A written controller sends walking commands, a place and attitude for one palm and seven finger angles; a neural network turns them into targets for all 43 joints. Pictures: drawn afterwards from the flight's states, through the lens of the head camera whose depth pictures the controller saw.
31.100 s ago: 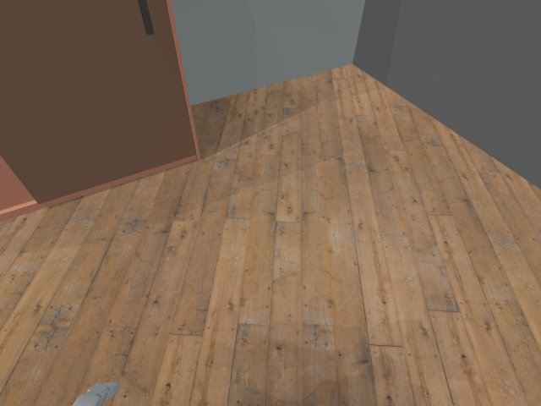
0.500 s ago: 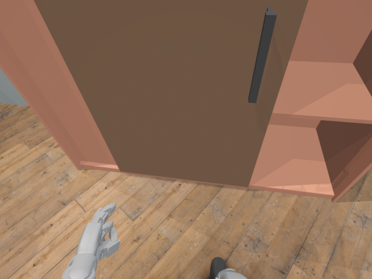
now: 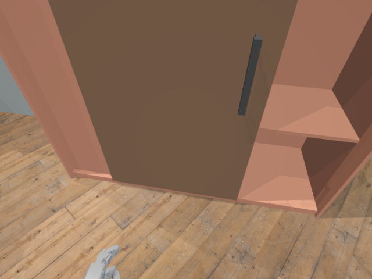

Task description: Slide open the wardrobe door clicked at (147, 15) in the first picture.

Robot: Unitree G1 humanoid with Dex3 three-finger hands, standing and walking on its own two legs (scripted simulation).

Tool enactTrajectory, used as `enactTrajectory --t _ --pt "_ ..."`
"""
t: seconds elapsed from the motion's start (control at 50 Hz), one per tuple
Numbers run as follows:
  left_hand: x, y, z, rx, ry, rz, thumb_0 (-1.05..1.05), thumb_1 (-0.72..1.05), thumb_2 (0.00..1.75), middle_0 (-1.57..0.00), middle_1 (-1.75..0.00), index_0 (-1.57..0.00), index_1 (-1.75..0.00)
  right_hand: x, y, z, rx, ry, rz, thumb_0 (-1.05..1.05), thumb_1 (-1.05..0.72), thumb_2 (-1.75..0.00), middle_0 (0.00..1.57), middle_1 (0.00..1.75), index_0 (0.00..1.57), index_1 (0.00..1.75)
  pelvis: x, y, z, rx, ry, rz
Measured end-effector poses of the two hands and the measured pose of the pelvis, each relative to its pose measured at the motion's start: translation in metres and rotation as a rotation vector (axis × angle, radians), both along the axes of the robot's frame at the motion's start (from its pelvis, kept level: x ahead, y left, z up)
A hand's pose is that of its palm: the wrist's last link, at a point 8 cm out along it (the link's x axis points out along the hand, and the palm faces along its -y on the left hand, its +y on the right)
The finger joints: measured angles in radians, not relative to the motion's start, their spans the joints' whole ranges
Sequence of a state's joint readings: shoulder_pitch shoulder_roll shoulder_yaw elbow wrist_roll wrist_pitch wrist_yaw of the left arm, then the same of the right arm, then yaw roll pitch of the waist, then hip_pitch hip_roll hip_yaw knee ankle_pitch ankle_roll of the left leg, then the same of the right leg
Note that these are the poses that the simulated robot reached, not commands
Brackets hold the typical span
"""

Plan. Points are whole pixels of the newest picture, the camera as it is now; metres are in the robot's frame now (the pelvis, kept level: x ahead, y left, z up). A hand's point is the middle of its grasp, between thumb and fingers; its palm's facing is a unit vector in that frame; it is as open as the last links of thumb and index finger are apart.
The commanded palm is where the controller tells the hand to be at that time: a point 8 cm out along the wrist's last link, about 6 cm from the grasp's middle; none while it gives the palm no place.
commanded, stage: stop stepping back and stand still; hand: right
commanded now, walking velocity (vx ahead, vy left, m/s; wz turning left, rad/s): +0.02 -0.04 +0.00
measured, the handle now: (248, 77) +0.74 -0.15 +0.10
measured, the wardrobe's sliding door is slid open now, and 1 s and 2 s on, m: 0.47 0.47 0.47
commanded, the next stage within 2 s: let the arm hang, fingers relaxed in 0.12 s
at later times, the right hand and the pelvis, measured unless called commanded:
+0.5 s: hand out of the picture +0.09 -0.19 -0.16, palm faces -0.01 +0.98 -0.21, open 7.4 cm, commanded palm none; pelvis +0.00 -0.01 -0.01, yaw -5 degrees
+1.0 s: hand out of the picture +0.00 -0.23 -0.16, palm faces +0.08 +0.96 -0.26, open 7.4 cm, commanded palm none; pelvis +0.00 -0.02 +0.01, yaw -6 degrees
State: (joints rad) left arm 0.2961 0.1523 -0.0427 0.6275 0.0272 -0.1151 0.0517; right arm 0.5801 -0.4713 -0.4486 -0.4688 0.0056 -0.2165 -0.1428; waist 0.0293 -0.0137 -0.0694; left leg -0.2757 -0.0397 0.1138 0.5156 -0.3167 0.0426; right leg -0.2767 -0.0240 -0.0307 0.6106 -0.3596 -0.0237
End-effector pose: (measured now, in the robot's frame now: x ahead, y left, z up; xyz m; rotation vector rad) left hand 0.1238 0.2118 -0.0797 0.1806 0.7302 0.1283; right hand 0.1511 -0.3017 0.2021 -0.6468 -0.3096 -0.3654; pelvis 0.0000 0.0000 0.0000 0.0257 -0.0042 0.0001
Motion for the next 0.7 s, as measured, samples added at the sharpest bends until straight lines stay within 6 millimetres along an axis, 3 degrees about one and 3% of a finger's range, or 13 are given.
enactTrajectory --t 0.08,0.24,0.28,0.34,0.38,0.44,0.5,0.54,0.7 --pt "0.003 0.014 -0.012 0.029 0.072 -0.018 0.01 0.89 0.9 -0.21 -0.3 -0.2 -0.3 -0.004 -0.013 -0.02 0.073 0.038 -0.09 0.01 -0.89 -0.89 0.21 0.3 0.21 0.3 -0.002 0.001 -0.003 -0.008 -0.013 -0.017" --pt "0.025 0.029 0.004 0.154 0.038 -0.056 0.01 0.9 0.9 -0.2 -0.3 -0.2 -0.3 0.003 -0.014 -0.053 0.224 0.019 -0.08 0.01 -0.89 -0.89 0.21 0.3 0.21 0.3 0.008 -0.011 -0.008 -0.003 -0.03 -0.054" --pt "0.032 0.031 -0.002 0.147 0.072 -0.089 0.01 0.9 0.9 -0.2 -0.3 -0.2 -0.3 0.02 -0.019 -0.092 0.267 0.204 -0.07 0.01 -0.89 -0.89 0.2 0.3 0.2 0.3 0.006 -0.017 -0.01 -0.006 -0.016 -0.068" --pt "0.036 0.03 -0.012 0.126 0.107 -0.088 0.01 0.9 0.9 -0.2 -0.3 -0.2 -0.3 0.028 -0.014 -0.176 0.379 0.62 -0.108 0.0 -0.9 -0.9 0.2 0.3 0.2 0.3 0.002 -0.021 -0.008 -0.003 0.007 -0.092" --pt "0.033 0.028 -0.018 0.111 0.133 -0.088 0.01 0.9 0.9 -0.2 -0.3 -0.2 -0.3 0.015 0.0 -0.227 0.44 0.859 -0.12 0.0 -0.9 -0.89 0.2 0.3 0.2 0.3 -0.001 -0.02 -0.007 -0.008 0.013 -0.096" --pt "0.021 0.028 -0.029 0.086 0.195 -0.092 0.0 0.9 0.9 -0.2 -0.3 -0.2 -0.3 -0.021 0.029 -0.29 0.515 1.1 -0.12 0.01 -0.91 -0.89 0.2 0.3 0.2 0.3 -0.002 -0.01 -0.013 -0.049 0.017 -0.078" --pt "0.001 0.028 -0.038 0.07 0.297 -0.07 0.0 0.9 0.9 -0.2 -0.3 -0.2 -0.3 -0.068 0.058 -0.33 0.615 1.311 -0.146 0.01 -0.91 -0.89 0.2 0.3 0.2 0.3 -0.003 -0.006 -0.012 -0.033 0.008 -0.096" --pt "-0.016 0.026 -0.042 0.067 0.377 -0.062 0.0 0.9 0.9 -0.2 -0.3 -0.2 -0.3 -0.097 0.069 -0.342 0.679 1.398 -0.19 0.01 -0.92 -0.89 0.2 0.3 0.2 0.3 -0.001 -0.006 -0.009 -0.025 0.007 -0.106" --pt "-0.071 0.012 -0.053 0.041 0.598 -0.039 0.0 0.9 0.9 -0.2 -0.3 -0.2 -0.3 -0.159 0.045 -0.339 0.711 1.529 -0.375 0.0 -0.95 -0.89 0.2 0.3 0.2 0.3 0.0 -0.011 0.003 -0.007 -0.002 -0.107"
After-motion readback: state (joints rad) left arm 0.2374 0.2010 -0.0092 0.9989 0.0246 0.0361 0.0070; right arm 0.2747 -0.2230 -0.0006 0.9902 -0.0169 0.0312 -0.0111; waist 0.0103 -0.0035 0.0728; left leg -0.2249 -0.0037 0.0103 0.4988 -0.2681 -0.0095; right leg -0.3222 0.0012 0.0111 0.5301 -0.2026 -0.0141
